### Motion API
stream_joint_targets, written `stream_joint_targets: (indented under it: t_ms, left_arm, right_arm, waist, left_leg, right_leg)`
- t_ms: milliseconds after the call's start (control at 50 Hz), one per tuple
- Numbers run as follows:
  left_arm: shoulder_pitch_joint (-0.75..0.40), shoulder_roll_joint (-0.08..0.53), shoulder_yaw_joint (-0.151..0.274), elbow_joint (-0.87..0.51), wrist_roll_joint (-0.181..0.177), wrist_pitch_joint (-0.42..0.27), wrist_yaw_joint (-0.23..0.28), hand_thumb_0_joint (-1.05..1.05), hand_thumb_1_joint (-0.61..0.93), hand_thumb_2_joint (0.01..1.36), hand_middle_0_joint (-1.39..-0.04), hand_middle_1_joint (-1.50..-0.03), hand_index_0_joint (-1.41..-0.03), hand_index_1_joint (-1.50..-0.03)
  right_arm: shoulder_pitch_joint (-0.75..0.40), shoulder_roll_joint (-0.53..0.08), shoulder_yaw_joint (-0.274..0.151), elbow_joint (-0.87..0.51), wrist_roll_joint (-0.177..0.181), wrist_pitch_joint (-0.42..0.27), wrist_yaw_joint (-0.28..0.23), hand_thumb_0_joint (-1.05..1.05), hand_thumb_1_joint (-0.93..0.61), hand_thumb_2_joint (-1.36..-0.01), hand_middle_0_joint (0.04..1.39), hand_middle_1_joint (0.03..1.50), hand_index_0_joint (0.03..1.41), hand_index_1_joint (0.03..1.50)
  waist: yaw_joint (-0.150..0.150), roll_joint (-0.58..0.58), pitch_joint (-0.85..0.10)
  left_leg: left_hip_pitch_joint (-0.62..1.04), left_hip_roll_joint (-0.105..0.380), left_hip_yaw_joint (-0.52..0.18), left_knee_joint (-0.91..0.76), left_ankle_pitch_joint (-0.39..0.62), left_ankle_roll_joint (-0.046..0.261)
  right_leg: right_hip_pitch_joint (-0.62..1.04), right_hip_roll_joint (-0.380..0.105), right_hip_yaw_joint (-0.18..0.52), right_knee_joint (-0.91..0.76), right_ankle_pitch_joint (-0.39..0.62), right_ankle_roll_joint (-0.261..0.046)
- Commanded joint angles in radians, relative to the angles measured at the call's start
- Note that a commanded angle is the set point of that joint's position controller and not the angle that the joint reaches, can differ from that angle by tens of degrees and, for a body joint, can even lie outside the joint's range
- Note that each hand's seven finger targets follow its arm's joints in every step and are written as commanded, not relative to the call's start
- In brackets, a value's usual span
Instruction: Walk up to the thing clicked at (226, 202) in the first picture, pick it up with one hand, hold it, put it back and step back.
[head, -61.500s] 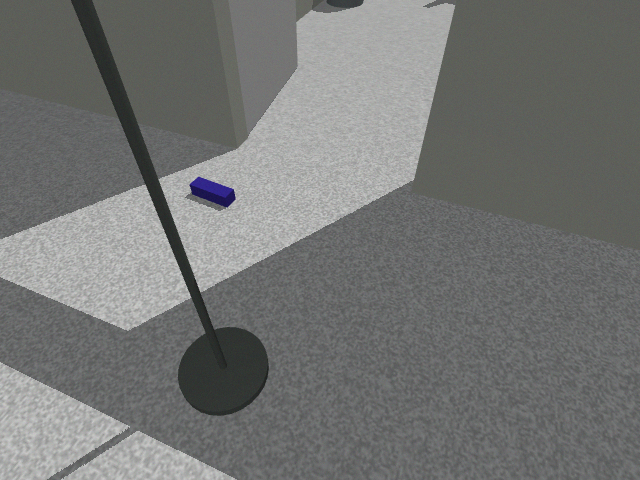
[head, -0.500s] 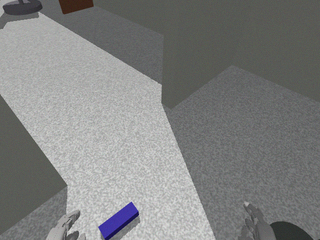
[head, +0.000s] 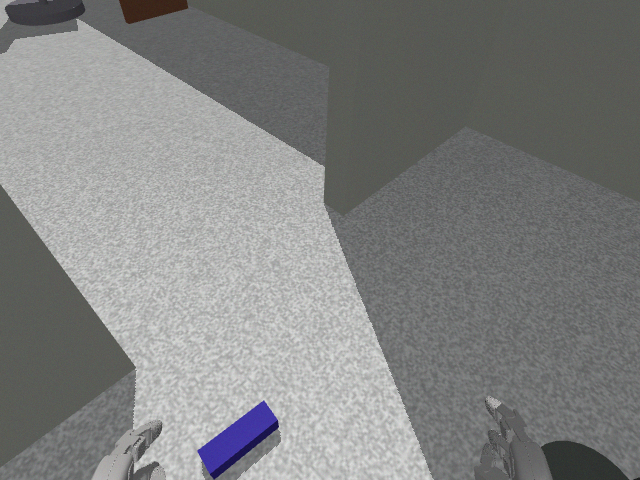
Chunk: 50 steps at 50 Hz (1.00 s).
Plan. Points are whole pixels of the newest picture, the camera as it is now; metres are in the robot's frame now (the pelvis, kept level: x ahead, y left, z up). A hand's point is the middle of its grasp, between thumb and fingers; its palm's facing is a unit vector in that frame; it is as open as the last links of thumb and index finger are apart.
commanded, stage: home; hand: left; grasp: from above
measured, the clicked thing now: (239, 438) +0.40 +0.20 -0.68
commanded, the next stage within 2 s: stand in 0.82 s
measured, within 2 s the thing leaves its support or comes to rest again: neither
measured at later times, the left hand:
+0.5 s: hand out of the picture +0.17 +0.18 -0.05, palm faces +0.04 -0.98 -0.19, open 7.4 cm
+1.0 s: hand out of the picture +0.17 +0.19 -0.07, palm faces +0.00 -0.96 -0.28, open 7.4 cm
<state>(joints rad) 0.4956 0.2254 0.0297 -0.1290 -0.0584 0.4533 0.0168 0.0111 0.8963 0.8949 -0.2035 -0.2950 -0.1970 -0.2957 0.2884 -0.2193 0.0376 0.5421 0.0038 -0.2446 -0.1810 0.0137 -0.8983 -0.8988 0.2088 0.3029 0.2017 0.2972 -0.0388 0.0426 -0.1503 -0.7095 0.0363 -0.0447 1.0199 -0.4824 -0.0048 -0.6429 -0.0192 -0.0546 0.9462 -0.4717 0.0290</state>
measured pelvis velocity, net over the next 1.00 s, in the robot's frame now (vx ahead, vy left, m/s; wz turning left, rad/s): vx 0.00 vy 0.00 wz -0.01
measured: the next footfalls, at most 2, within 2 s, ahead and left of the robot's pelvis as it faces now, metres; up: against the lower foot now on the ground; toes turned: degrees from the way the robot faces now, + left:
none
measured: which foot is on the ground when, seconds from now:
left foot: down 0.00-1.00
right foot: down 0.00-1.00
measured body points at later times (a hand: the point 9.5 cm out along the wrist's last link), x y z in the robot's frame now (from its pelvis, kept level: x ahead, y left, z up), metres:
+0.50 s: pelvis +0.01 +0.00 +0.00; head +0.03 +0.01 +0.45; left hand +0.17 +0.23 -0.03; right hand +0.17 -0.25 -0.06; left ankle +0.02 +0.12 -0.68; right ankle +0.00 -0.14 -0.68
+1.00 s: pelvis +0.00 +0.00 +0.01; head +0.03 +0.01 +0.46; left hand +0.17 +0.24 -0.05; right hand +0.16 -0.25 -0.08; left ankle +0.02 +0.12 -0.68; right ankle +0.00 -0.14 -0.68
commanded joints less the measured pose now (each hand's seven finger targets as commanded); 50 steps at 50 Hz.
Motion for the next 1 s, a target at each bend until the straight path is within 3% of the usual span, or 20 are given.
stream_joint_targets:
  t_ms: [0, 100, 220, 260, 320, 640, 660, 720, 740, 880, 900, 920, 940, 980]
  left_arm:
    - [-0.006, 0.099, 0.061, -0.177, 0.008, -0.049, 0.008, 0.000, 0.900, 0.900, -0.200, -0.301, -0.200, -0.301]
    - [0.000, 0.101, 0.060, -0.192, 0.009, -0.053, 0.011, 0.000, 0.900, 0.900, -0.200, -0.301, -0.200, -0.301]
    - [-0.014, 0.103, 0.059, -0.220, 0.008, -0.057, 0.008, 0.000, 0.900, 0.900, -0.200, -0.301, -0.200, -0.300]
    - [0.013, 0.105, 0.072, -0.177, 0.010, -0.053, 0.011, 0.000, 0.900, 0.900, -0.200, -0.302, -0.200, -0.301]
    - [-0.016, 0.097, 0.055, -0.182, 0.011, -0.054, 0.009, 0.000, 0.900, 0.900, -0.200, -0.301, -0.200, -0.300]
    - [-0.001, 0.107, 0.064, -0.207, 0.006, -0.053, 0.010, 0.000, 0.900, 0.900, -0.200, -0.301, -0.200, -0.300]
    - [-0.004, 0.107, 0.059, -0.189, 0.008, -0.052, 0.009, 0.000, 0.900, 0.900, -0.200, -0.301, -0.200, -0.300]
    - [0.008, 0.094, 0.058, -0.177, 0.010, -0.049, 0.010, 0.000, 0.900, 0.900, -0.200, -0.301, -0.200, -0.300]
    - [-0.031, 0.106, 0.056, -0.235, 0.008, -0.055, 0.011, 0.000, 0.900, 0.900, -0.200, -0.301, -0.200, -0.300]
    - [-0.008, 0.099, 0.061, -0.190, 0.010, -0.049, 0.009, 0.000, 0.900, 0.900, -0.200, -0.301, -0.200, -0.300]
    - [-0.287, 0.193, 0.062, 0.161, 0.119, -0.258, 0.049, 0.000, 0.900, 0.900, -0.199, -0.302, -0.200, -0.301]
    - [-0.187, 0.195, 0.078, 0.325, 0.128, -0.327, 0.045, 0.000, 0.900, 0.900, -0.200, -0.300, -0.200, -0.301]
    - [-0.184, 0.224, 0.080, 0.370, 0.128, -0.361, 0.037, 0.000, 0.900, 0.900, -0.200, -0.300, -0.200, -0.301]
    - [-0.230, 0.231, 0.063, 0.455, 0.131, -0.402, 0.029, 0.000, 0.900, 0.900, -0.200, -0.300, -0.200, -0.301]
  right_arm:
    - [-0.064, -0.127, -0.059, -0.158, 0.001, -0.059, -0.019, 0.000, -0.902, -0.899, 0.199, 0.299, 0.199, 0.299]
    - [-0.064, -0.124, -0.058, -0.158, 0.000, -0.057, -0.019, 0.000, -0.902, -0.899, 0.199, 0.299, 0.199, 0.299]
    - [-0.059, -0.124, -0.064, -0.152, -0.003, -0.055, -0.016, 0.000, -0.902, -0.899, 0.199, 0.299, 0.199, 0.299]
    - [-0.050, -0.123, -0.064, -0.147, -0.002, -0.052, -0.018, 0.000, -0.902, -0.899, 0.199, 0.299, 0.199, 0.299]
    - [-0.063, -0.127, -0.062, -0.147, -0.003, -0.051, -0.014, 0.000, -0.902, -0.899, 0.199, 0.299, 0.199, 0.299]
    - [-0.053, -0.127, -0.065, -0.157, 0.001, -0.043, -0.009, 0.000, -0.902, -0.899, 0.199, 0.299, 0.199, 0.299]
    - [-0.064, -0.128, -0.063, -0.155, 0.001, -0.041, -0.009, 0.000, -0.902, -0.899, 0.199, 0.299, 0.199, 0.299]
    - [-0.055, -0.125, -0.064, -0.160, 0.000, -0.041, -0.011, 0.000, -0.902, -0.899, 0.199, 0.299, 0.199, 0.299]
    - [-0.066, -0.126, -0.064, -0.168, 0.001, -0.042, -0.010, 0.000, -0.901, -0.899, 0.199, 0.299, 0.199, 0.299]
    - [-0.060, -0.125, -0.062, -0.158, 0.001, -0.041, -0.009, 0.000, -0.902, -0.899, 0.199, 0.299, 0.199, 0.299]
    - [-0.133, -0.233, -0.098, 0.092, -0.120, 0.067, 0.050, 0.000, -0.903, -0.899, 0.199, 0.299, 0.199, 0.299]
    - [-0.132, -0.235, -0.114, 0.083, -0.112, 0.108, 0.081, 0.000, -0.900, -0.900, 0.200, 0.300, 0.200, 0.300]
    - [-0.114, -0.257, -0.124, 0.063, -0.117, 0.130, 0.096, 0.000, -0.900, -0.900, 0.200, 0.300, 0.200, 0.300]
    - [-0.113, -0.234, -0.121, 0.117, -0.087, 0.144, 0.129, 0.000, -0.900, -0.900, 0.200, 0.300, 0.200, 0.300]
  waist:
    - [-0.004, -0.012, -0.087]
    - [0.005, 0.010, -0.086]
    - [-0.002, 0.017, -0.136]
    - [-0.001, -0.002, -0.119]
    - [-0.005, 0.007, -0.071]
    - [-0.002, 0.007, -0.121]
    - [0.001, 0.020, -0.083]
    - [-0.006, 0.004, -0.111]
    - [0.002, 0.024, -0.097]
    - [-0.006, 0.020, -0.084]
    - [0.077, -0.050, 0.150]
    - [0.073, -0.076, 0.054]
    - [0.050, -0.094, 0.063]
    - [0.048, -0.077, 0.009]
  left_leg:
    - [0.106, -0.028, 0.002, -0.174, 0.162, 0.017]
    - [0.112, -0.027, 0.005, -0.172, 0.187, 0.014]
    - [0.148, -0.025, 0.000, -0.150, 0.307, 0.011]
    - [0.142, -0.027, 0.007, -0.147, 0.301, 0.014]
    - [0.128, -0.020, -0.004, -0.173, 0.242, 0.011]
    - [0.136, -0.025, -0.002, -0.156, 0.284, 0.012]
    - [0.122, -0.024, -0.005, -0.169, 0.247, 0.011]
    - [0.131, -0.022, -0.004, -0.165, 0.250, 0.013]
    - [0.126, -0.024, 0.000, -0.167, 0.238, 0.012]
    - [0.123, -0.021, -0.007, -0.176, 0.201, 0.012]
    - [0.152, 0.029, -0.024, -0.251, 0.378, 0.058]
    - [0.221, 0.022, -0.014, -0.253, 0.400, 0.063]
    - [0.217, 0.012, -0.022, -0.239, 0.345, 0.065]
    - [0.284, -0.005, -0.010, -0.270, 0.318, 0.062]
  right_leg:
    - [0.032, 0.039, -0.017, -0.157, 0.140, -0.025]
    - [0.035, 0.038, -0.016, -0.150, 0.163, -0.027]
    - [0.062, 0.040, -0.018, -0.132, 0.269, -0.026]
    - [0.064, 0.038, -0.013, -0.141, 0.268, -0.025]
    - [0.035, 0.043, -0.024, -0.141, 0.208, -0.026]
    - [0.057, 0.039, -0.017, -0.133, 0.248, -0.027]
    - [0.039, 0.041, -0.019, -0.136, 0.214, -0.029]
    - [0.052, 0.040, -0.019, -0.137, 0.218, -0.028]
    - [0.044, 0.038, -0.017, -0.141, 0.210, -0.028]
    - [0.031, 0.040, -0.019, -0.141, 0.176, -0.029]
    - [0.177, -0.037, 0.079, -0.187, 0.200, -0.085]
    - [0.223, -0.043, 0.114, -0.203, 0.222, -0.106]
    - [0.198, -0.047, 0.141, -0.228, 0.232, -0.119]
    - [0.283, -0.079, 0.164, -0.229, 0.299, -0.108]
